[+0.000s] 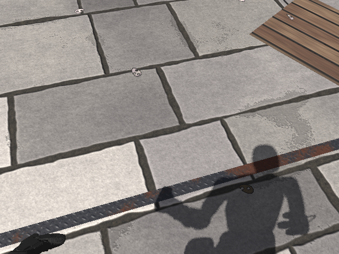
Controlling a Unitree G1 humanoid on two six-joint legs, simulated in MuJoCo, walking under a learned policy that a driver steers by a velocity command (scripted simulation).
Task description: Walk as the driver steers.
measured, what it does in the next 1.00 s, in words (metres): walks ahead: right foot, then left foot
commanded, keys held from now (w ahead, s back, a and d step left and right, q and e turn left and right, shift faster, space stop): shift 1.00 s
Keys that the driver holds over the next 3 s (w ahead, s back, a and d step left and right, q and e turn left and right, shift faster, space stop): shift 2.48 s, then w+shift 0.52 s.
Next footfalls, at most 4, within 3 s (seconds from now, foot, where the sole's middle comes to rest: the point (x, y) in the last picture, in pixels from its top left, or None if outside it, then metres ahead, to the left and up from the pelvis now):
0.12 right None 0.22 -0.15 -0.77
0.42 left None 0.12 0.09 -0.77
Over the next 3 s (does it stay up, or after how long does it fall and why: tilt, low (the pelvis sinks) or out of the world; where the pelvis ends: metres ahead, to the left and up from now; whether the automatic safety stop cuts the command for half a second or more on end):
stays up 0.34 -0.09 0.00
